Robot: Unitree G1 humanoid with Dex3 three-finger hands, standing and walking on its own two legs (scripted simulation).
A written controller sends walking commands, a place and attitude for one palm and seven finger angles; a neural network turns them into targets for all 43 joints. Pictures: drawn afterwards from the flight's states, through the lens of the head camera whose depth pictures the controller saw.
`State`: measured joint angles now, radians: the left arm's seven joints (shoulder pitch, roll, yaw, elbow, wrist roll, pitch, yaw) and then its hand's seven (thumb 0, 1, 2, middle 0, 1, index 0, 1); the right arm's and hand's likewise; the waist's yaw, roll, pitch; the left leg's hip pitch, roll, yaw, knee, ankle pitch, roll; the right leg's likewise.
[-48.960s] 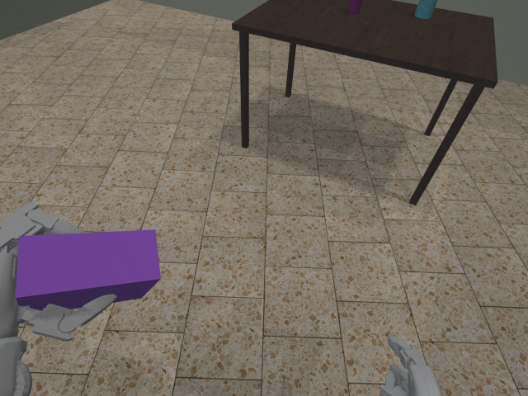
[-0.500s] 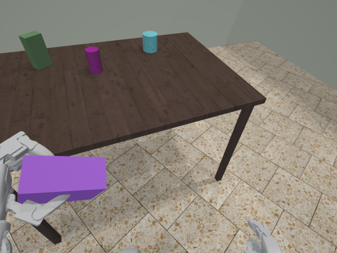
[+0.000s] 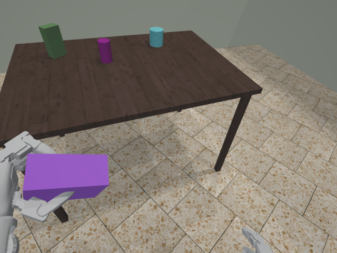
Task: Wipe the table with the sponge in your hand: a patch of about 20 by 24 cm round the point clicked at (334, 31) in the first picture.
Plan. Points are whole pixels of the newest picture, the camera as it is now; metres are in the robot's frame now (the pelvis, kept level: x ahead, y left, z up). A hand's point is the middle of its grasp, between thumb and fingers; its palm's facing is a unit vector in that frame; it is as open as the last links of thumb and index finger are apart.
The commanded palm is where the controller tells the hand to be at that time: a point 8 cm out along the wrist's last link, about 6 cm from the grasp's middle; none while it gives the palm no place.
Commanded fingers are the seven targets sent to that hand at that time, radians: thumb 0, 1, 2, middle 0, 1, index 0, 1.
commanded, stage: stop stepping back and stand still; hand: left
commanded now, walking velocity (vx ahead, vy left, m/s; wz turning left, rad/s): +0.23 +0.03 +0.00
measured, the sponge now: (78, 178) +0.23 +0.19 +0.13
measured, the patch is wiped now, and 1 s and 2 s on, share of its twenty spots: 1.00 1.00 1.00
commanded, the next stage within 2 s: stand and wait in 0.28 s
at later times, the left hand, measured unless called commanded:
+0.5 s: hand (52, 176) +0.20 +0.21 +0.18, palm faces +0.34 -0.89 -0.32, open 9.7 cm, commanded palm +0.15 +0.27 +0.19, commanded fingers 0.00 0.10 1.30 -1.20 -1.60 -1.20 -1.60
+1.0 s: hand (55, 155) +0.24 +0.22 +0.18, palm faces +0.39 -0.83 -0.39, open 9.7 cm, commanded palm +0.19 +0.26 +0.19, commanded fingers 0.00 0.10 1.30 -1.20 -1.60 -1.20 -1.60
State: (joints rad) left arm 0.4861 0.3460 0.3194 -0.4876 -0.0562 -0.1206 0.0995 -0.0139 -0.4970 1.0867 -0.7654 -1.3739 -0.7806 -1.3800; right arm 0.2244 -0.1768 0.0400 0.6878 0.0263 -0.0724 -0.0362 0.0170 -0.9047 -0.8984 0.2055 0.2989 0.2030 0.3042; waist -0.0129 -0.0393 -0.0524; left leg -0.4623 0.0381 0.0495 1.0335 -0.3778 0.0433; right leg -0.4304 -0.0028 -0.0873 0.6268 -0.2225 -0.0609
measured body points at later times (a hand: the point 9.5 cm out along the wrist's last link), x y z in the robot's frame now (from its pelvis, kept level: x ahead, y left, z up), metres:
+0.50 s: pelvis -0.01 -0.01 +0.00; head -0.02 +0.01 +0.45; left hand +0.17 +0.26 +0.19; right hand +0.13 -0.26 -0.08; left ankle +0.01 +0.11 -0.71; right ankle +0.02 -0.13 -0.72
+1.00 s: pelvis +0.03 -0.02 +0.02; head +0.04 -0.02 +0.47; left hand +0.21 +0.27 +0.20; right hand +0.22 -0.25 -0.06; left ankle +0.02 +0.11 -0.72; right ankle +0.03 -0.12 -0.72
